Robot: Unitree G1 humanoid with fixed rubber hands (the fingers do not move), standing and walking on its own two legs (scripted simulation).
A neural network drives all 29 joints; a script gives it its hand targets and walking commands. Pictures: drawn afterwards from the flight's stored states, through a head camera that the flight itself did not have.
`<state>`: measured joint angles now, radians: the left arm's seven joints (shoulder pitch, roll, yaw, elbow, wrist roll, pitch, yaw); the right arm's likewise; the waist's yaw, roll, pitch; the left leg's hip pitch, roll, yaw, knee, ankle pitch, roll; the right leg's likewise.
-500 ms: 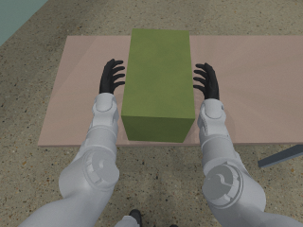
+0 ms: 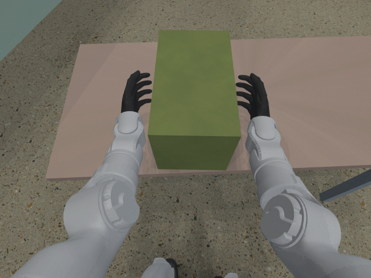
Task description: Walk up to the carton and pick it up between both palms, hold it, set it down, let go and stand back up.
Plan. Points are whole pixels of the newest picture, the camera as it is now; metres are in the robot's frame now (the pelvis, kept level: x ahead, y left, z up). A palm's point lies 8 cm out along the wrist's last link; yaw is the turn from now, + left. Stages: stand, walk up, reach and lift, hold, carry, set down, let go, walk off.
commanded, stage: set down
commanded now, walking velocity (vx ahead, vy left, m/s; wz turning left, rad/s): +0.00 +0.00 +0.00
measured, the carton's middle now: (192, 101) +0.54 +0.05 -0.02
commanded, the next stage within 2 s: none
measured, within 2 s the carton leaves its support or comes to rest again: neither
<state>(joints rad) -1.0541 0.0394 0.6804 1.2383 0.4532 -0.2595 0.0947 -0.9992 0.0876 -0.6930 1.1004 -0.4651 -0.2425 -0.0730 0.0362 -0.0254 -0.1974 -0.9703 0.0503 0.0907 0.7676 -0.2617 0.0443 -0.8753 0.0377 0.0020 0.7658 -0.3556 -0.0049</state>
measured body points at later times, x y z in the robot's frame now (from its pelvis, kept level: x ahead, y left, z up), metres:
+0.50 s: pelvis -0.02 +0.00 -0.05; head +0.14 +0.04 +0.37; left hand +0.49 +0.24 +0.01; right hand +0.51 -0.10 +0.01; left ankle +0.04 +0.10 -0.70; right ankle -0.01 -0.12 -0.70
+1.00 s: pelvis -0.02 +0.00 +0.00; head +0.11 +0.04 +0.43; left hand +0.48 +0.27 +0.12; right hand +0.53 -0.12 +0.12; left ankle +0.04 +0.10 -0.70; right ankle -0.02 -0.12 -0.70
